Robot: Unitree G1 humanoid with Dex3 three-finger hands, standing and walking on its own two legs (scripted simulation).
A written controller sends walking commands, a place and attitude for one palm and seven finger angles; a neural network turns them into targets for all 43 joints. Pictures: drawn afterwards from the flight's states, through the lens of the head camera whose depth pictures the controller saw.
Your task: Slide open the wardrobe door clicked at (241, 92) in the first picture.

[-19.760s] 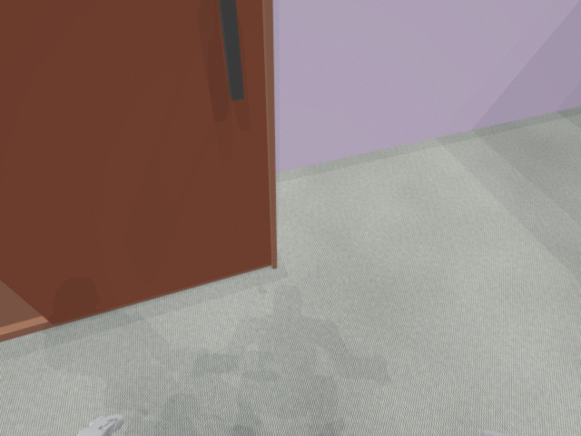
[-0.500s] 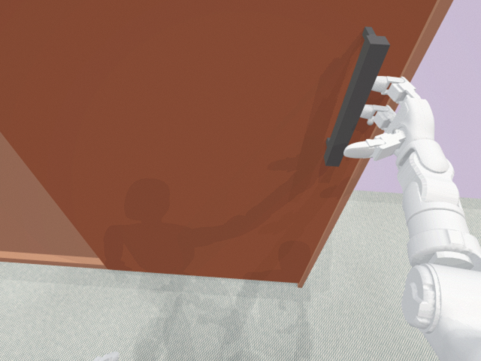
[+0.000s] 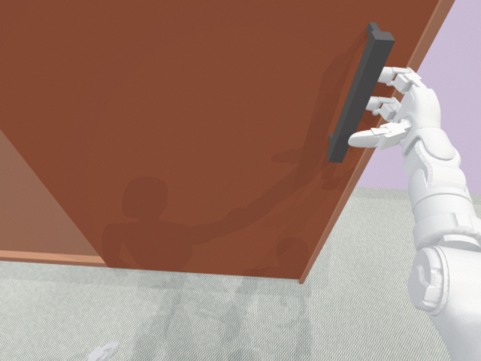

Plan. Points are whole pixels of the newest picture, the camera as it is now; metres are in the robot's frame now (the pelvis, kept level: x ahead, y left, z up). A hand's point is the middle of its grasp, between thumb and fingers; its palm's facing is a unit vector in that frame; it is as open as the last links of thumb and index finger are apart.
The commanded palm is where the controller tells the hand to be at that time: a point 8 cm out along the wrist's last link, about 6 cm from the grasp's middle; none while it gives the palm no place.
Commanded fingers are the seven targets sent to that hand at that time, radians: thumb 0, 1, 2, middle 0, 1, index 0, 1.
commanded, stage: feel for the door with the fingertips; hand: right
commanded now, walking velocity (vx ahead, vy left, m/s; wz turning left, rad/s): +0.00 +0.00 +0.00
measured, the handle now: (351, 100) +0.52 -0.11 +0.18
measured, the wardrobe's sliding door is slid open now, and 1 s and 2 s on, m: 0.00 0.00 0.00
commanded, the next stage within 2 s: slide the fingers in behind the handle in 0.08 s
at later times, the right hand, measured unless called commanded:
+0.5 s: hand (375, 111) +0.48 -0.14 +0.19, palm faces -0.08 +1.00 -0.01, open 13.8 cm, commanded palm +0.46 -0.18 +0.19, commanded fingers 0.00 0.50 -0.30 0.30 1.20 0.30 1.20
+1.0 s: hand (361, 113) +0.48 -0.12 +0.19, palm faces -0.08 +1.00 +0.00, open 14.0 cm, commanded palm +0.46 -0.17 +0.19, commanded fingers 0.00 0.50 -0.30 0.30 1.20 0.30 1.20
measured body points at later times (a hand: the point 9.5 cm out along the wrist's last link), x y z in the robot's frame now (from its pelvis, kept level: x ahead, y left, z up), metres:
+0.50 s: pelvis +0.00 -0.01 +0.00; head +0.03 +0.00 +0.45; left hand +0.02 +0.26 -0.12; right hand +0.48 -0.19 +0.20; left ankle -0.01 +0.10 -0.73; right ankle +0.01 -0.11 -0.73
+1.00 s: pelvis +0.01 -0.01 +0.00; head +0.03 +0.00 +0.45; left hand +0.08 +0.25 -0.12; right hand +0.47 -0.17 +0.19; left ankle -0.01 +0.10 -0.73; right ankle +0.01 -0.11 -0.73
